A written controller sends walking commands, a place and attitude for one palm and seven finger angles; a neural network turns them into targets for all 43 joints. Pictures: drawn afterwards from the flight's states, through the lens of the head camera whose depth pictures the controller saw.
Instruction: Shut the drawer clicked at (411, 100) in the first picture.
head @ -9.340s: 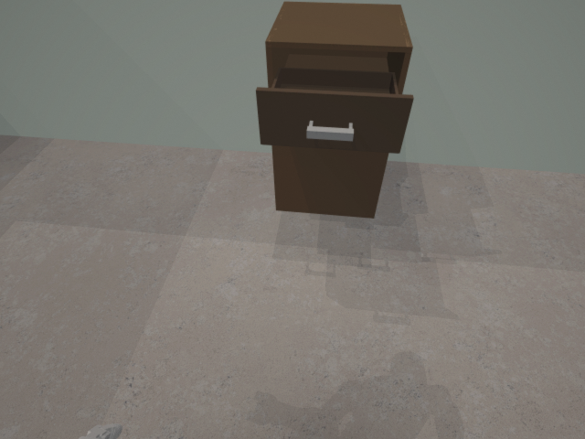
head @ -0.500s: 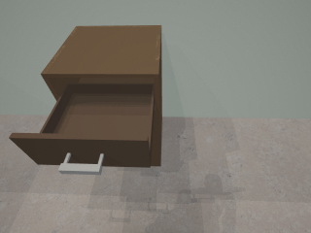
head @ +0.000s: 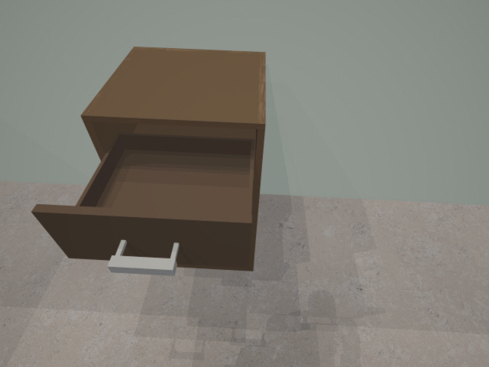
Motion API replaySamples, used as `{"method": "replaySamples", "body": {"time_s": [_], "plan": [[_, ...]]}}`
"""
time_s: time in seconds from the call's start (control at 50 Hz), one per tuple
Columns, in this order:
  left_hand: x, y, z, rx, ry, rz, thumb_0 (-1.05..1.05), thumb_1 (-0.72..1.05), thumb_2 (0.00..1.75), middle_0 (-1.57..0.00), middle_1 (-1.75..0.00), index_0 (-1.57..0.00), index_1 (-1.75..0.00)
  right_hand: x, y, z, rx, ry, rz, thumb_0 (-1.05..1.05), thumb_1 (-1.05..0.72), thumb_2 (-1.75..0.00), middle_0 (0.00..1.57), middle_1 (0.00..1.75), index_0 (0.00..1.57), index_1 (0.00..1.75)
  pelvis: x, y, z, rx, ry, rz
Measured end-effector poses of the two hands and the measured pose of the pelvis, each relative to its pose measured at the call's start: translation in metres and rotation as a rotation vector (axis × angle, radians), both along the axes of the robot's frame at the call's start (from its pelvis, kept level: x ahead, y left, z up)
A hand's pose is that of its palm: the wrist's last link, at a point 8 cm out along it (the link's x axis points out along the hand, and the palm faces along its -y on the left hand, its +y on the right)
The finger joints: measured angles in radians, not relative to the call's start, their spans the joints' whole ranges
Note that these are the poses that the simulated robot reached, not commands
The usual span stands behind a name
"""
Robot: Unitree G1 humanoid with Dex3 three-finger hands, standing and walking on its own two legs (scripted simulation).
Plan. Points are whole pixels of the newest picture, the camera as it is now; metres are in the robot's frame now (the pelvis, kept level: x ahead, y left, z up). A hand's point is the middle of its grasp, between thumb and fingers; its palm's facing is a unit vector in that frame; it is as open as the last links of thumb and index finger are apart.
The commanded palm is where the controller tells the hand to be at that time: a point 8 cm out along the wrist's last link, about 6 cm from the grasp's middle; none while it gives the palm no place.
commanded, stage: look again from close up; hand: left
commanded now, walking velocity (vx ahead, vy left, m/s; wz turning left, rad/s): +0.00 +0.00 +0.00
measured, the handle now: (146, 255) +0.34 +0.23 -0.08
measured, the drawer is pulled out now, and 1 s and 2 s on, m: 0.30 0.30 0.30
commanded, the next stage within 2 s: shuffle to correct the standing spot in 0.20 s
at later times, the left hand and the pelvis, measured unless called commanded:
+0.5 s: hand out of the picture +0.00 +0.19 -0.17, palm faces -0.01 -0.99 -0.17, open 7.3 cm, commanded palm none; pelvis +0.03 +0.03 +0.00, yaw -1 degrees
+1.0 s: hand out of the picture +0.05 +0.19 -0.17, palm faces +0.03 -0.97 -0.25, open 7.3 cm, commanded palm none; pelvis +0.02 +0.00 +0.00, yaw -1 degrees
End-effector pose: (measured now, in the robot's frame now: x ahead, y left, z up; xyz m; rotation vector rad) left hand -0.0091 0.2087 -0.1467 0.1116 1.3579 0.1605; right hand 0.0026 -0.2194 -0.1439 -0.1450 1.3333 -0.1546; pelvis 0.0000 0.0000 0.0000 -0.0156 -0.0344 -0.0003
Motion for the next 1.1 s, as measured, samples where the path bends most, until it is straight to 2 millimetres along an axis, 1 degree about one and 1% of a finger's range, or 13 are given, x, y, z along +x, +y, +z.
{"method": "replaySamples", "body": {"time_s": [0.1, 0.2, 0.3, 0.4, 0.48, 0.56, 0.64, 0.7, 0.8, 0.88, 0.94, 1.02, 1.1], "plan": [[0.009, 0.021, 0.004, 0.011, -0.019, -0.017, 0.0, 0.91, 0.9, -0.2, -0.29, -0.2, -0.3, -0.005, 0.015, 0.003, 0.006, 0.01, 0.01, 0.01, -0.94, -0.9, 0.2, 0.3, 0.2, 0.3, 0.0, 0.013, 0.003, 0.007, 0.007, -0.004], [0.008, 0.034, 0.007, 0.019, 0.0, -0.026, 0.0, 0.91, 0.9, -0.2, -0.29, -0.2, -0.3, -0.011, 0.029, 0.002, 0.022, 0.037, 0.011, 0.01, -0.93, -0.9, 0.2, 0.3, 0.2, 0.3, 0.001, 0.023, 0.004, 0.012, 0.014, -0.007], [0.005, 0.039, 0.007, 0.015, 0.032, -0.026, 0.0, 0.91, 0.9, -0.2, -0.29, -0.2, -0.3, -0.013, 0.039, 0.002, 0.033, 0.06, 0.007, 0.01, -0.92, -0.9, 0.2, 0.3, 0.2, 0.3, 0.005, 0.03, 0.005, 0.015, 0.016, -0.01], [0.002, 0.038, 0.005, 0.003, 0.064, -0.029, 0.0, 0.91, 0.9, -0.2, -0.29, -0.2, -0.3, -0.011, 0.043, 0.001, 0.037, 0.076, 0.0, 0.01, -0.91, -0.9, 0.2, 0.3, 0.2, 0.3, 0.012, 0.033, 0.004, 0.022, 0.017, -0.015], [0.004, 0.033, 0.003, -0.005, 0.092, -0.04, 0.0, 0.91, 0.9, -0.2, -0.29, -0.2, -0.3, -0.009, 0.039, -0.002, 0.037, 0.09, -0.021, 0.0, -0.91, -0.9, 0.2, 0.3, 0.2, 0.3, 0.023, 0.03, 0.002, 0.034, 0.022, -0.022], [0.013, 0.023, 0.004, -0.004, 0.101, -0.033, 0.0, 0.91, 0.9, -0.2, -0.29, -0.2, -0.3, -0.005, 0.032, -0.004, 0.036, 0.117, -0.032, 0.0, -0.91, -0.9, 0.2, 0.3, 0.2, 0.3, 0.037, 0.024, 0.001, 0.033, 0.029, -0.024], [0.025, 0.011, 0.005, -0.005, 0.09, -0.022, 0.0, 0.91, 0.9, -0.2, -0.29, -0.2, -0.3, 0.007, 0.026, -0.004, 0.034, 0.125, -0.029, 0.0, -0.91, -0.9, 0.2, 0.3, 0.2, 0.3, 0.046, 0.016, 0.002, 0.026, 0.037, -0.021], [0.034, 0.005, 0.005, -0.004, 0.078, -0.021, 0.0, 0.91, 0.9, -0.2, -0.29, -0.2, -0.3, 0.02, 0.02, -0.002, 0.029, 0.108, -0.025, 0.0, -0.91, -0.9, 0.2, 0.3, 0.2, 0.3, 0.048, 0.01, 0.003, 0.025, 0.043, -0.016], [0.041, 0.009, 0.006, 0.028, 0.054, -0.011, 0.01, 0.92, 0.9, -0.2, -0.29, -0.2, -0.3, 0.041, 0.003, 0.0, -0.001, 0.067, -0.009, 0.01, -0.92, -0.9, 0.2, 0.3, 0.2, 0.3, 0.044, 0.004, 0.002, 0.028, 0.044, -0.011], [0.046, 0.018, 0.005, 0.058, 0.014, -0.012, 0.01, 0.92, 0.9, -0.2, -0.3, -0.2, -0.3, 0.054, -0.01, -0.002, -0.022, 0.018, 0.006, 0.01, -0.92, -0.9, 0.2, 0.3, 0.2, 0.3, 0.035, 0.001, -0.002, 0.034, 0.04, -0.011], [0.048, 0.024, 0.006, 0.073, -0.016, -0.02, 0.01, 0.92, 0.9, -0.2, -0.29, -0.2, -0.3, 0.062, -0.015, 0.0, -0.029, -0.025, 0.018, 0.01, -0.92, -0.9, 0.2, 0.3, 0.2, 0.3, 0.028, 0.001, -0.002, 0.034, 0.027, -0.008], [0.048, 0.027, 0.009, 0.078, -0.057, -0.03, 0.0, 0.91, 0.9, -0.2, -0.29, -0.2, -0.3, 0.065, -0.014, 0.004, -0.026, -0.08, 0.031, 0.01, -0.92, -0.9, 0.2, 0.3, 0.2, 0.3, 0.017, 0.0, 0.0, 0.035, 0.006, -0.011], [0.043, 0.025, 0.012, 0.068, -0.084, -0.042, 0.0, 0.91, 0.9, -0.2, -0.29, -0.2, -0.3, 0.058, -0.01, 0.007, -0.009, -0.102, 0.043, 0.0, -0.91, -0.9, 0.2, 0.3, 0.2, 0.3, 0.005, 0.0, 0.002, 0.031, -0.007, -0.011]]}}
